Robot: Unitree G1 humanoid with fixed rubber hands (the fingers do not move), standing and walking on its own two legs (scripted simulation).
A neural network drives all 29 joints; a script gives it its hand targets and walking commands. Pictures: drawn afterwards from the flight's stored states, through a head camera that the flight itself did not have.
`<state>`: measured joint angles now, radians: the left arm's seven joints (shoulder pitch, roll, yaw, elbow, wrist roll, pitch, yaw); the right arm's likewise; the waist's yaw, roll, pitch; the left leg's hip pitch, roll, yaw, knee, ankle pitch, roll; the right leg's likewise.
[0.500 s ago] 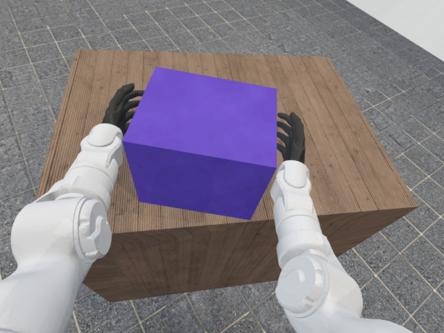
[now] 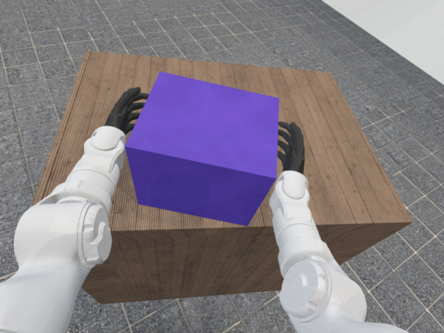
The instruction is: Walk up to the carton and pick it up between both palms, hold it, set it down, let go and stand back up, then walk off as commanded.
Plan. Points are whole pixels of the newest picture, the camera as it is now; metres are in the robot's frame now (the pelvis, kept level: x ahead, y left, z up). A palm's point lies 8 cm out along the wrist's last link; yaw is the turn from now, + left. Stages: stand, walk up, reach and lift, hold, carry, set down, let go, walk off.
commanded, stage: reach and lift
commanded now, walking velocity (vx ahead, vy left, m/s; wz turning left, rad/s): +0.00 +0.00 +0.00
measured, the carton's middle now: (206, 153) +0.46 -0.02 +0.04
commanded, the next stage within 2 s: none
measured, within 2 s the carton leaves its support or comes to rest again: leaves its support in 0.18 s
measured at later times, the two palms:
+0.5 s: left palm (128, 127) +0.47 +0.12 +0.10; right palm (301, 173) +0.38 -0.19 +0.08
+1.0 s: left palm (120, 98) +0.46 +0.13 +0.17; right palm (321, 140) +0.38 -0.19 +0.16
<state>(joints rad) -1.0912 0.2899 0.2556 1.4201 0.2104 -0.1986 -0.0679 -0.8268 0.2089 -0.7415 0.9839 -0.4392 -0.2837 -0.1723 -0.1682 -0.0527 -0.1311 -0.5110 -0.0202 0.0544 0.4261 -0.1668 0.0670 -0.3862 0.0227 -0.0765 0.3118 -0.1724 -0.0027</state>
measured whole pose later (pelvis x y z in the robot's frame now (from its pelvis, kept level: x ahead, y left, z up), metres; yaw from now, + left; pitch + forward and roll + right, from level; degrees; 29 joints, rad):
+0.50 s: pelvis +0.00 +0.00 +0.00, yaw -1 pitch +15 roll -3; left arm -1.10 0.28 -0.04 1.48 -0.03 -0.18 -0.01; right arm -0.77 0.10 -0.48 1.04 -0.18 -0.24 -0.21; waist -0.16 -0.02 -0.20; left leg -0.55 -0.01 0.07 0.45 -0.18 0.06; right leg -0.43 0.03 -0.06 0.34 -0.18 0.00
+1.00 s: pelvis +0.00 +0.01 +0.00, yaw -1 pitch +7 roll -2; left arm -1.09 0.26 0.09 1.33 -0.02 0.00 0.02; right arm -0.87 0.01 -0.35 0.99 -0.05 -0.03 -0.19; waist -0.14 0.00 -0.17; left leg -0.36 -0.02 0.09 0.43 -0.19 0.08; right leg -0.26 0.02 -0.04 0.34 -0.20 0.01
